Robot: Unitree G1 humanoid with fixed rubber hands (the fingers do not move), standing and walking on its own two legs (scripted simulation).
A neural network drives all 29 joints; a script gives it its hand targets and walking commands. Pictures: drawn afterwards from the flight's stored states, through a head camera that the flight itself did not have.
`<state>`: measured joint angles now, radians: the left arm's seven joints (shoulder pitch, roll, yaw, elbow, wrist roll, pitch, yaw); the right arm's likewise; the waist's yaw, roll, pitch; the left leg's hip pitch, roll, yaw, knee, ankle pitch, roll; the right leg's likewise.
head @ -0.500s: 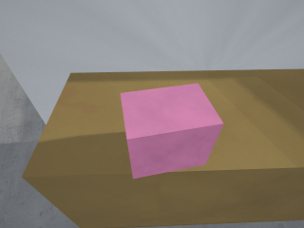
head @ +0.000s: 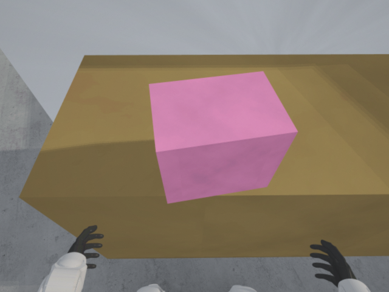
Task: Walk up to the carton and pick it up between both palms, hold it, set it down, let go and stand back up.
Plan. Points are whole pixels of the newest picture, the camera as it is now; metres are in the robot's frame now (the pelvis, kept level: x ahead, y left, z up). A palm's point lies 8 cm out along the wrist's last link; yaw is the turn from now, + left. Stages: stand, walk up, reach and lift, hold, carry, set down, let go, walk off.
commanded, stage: reach and lift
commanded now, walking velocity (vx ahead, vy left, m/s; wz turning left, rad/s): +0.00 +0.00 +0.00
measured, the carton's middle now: (213, 140) +0.43 -0.03 +0.05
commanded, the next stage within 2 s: none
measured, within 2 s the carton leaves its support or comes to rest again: neither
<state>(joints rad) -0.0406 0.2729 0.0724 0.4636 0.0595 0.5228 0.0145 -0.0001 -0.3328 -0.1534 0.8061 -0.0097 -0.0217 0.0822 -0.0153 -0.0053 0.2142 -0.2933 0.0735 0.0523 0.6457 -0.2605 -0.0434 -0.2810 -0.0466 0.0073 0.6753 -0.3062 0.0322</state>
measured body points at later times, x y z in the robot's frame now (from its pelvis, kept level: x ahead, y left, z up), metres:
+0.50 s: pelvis +0.04 -0.01 +0.02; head +0.04 +0.00 +0.47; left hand +0.22 +0.25 -0.05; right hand +0.19 -0.29 -0.05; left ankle +0.05 +0.15 -0.72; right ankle +0.04 -0.14 -0.72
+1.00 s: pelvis +0.03 -0.01 +0.03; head +0.02 -0.01 +0.48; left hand +0.21 +0.21 -0.01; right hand +0.19 -0.28 -0.01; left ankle +0.05 +0.15 -0.72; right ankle +0.04 -0.14 -0.72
